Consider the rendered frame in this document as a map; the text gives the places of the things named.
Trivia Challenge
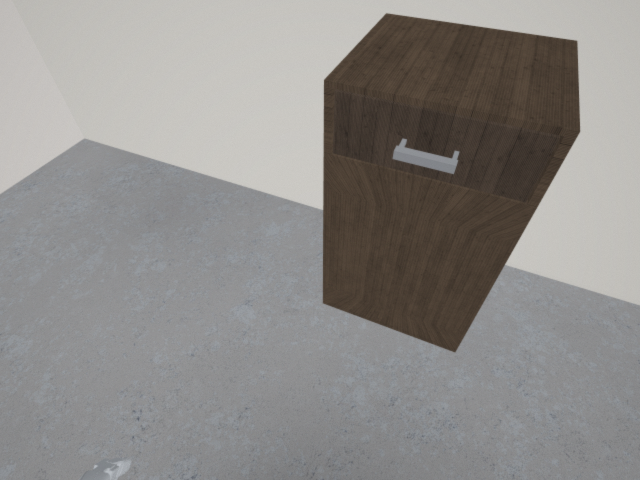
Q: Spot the handle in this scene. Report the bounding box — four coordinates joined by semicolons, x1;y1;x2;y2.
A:
393;139;459;174

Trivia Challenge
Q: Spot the cabinet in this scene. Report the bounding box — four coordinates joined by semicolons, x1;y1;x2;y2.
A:
323;13;580;352

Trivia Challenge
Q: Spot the left robot hand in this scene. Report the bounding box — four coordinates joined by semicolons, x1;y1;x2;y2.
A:
78;457;131;480

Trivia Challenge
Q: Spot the drawer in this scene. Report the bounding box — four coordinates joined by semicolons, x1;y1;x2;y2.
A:
333;89;560;203

